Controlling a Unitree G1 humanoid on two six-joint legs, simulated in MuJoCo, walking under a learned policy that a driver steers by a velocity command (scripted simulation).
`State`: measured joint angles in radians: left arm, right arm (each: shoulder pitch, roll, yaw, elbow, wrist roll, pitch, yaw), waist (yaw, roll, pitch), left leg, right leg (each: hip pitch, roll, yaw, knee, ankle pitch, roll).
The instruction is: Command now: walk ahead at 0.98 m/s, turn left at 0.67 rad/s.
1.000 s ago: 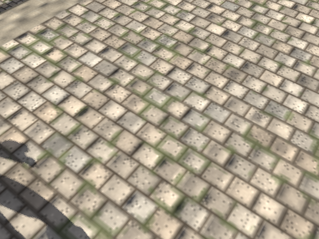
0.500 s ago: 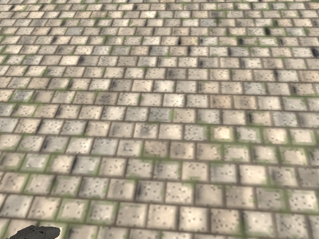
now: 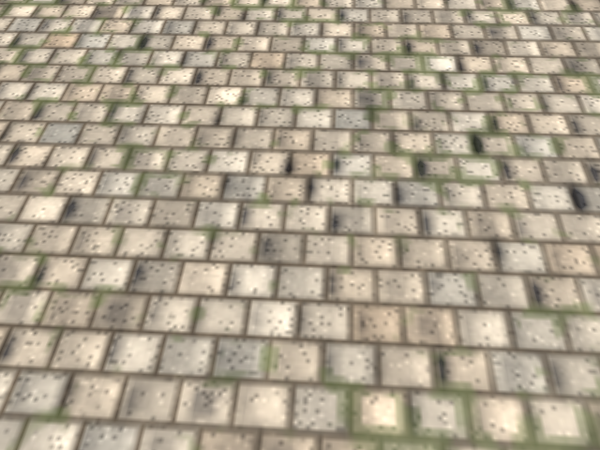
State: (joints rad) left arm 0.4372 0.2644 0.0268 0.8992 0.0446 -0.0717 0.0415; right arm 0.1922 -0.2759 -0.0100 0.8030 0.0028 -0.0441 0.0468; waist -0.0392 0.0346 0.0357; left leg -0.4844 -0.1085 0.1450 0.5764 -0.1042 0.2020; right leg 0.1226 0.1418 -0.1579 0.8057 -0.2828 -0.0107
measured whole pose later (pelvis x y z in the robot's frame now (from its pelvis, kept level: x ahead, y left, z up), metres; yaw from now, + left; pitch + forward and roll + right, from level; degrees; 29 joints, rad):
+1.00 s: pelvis +0.81 +0.21 +0.02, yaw +43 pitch -1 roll +2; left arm 0.31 0.22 0.00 0.80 0.02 -0.04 -0.02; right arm 0.30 -0.27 -0.03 0.83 -0.04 -0.07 0.01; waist 0.03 -0.01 0.04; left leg -0.20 -0.13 0.14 0.50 -0.29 0.15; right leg -0.55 -0.10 0.06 1.33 -0.27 -0.04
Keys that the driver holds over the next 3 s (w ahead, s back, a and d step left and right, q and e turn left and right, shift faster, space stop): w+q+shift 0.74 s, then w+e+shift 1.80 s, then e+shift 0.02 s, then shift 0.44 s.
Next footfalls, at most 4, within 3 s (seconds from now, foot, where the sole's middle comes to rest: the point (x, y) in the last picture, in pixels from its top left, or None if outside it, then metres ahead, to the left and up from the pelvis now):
0.38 right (377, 402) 0.58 -0.14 -0.74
0.82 left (206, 321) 0.81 0.25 -0.74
1.28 right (156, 204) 1.22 0.43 -0.74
1.70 left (74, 136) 1.54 0.74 -0.74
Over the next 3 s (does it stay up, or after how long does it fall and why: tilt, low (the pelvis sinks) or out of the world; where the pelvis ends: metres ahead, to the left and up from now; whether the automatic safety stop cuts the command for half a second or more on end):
stays up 2.33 0.31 0.01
